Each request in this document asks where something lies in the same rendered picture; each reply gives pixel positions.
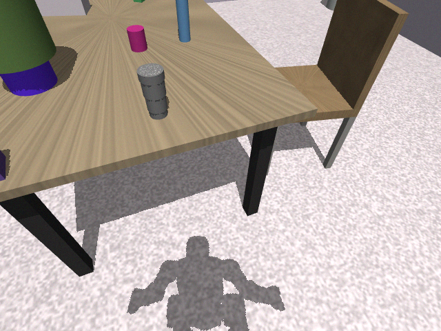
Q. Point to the chair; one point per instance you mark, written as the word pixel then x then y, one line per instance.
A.
pixel 360 36

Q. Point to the table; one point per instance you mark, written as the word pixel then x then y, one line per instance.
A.
pixel 95 119

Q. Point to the potted plant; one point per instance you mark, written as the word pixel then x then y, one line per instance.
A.
pixel 25 48

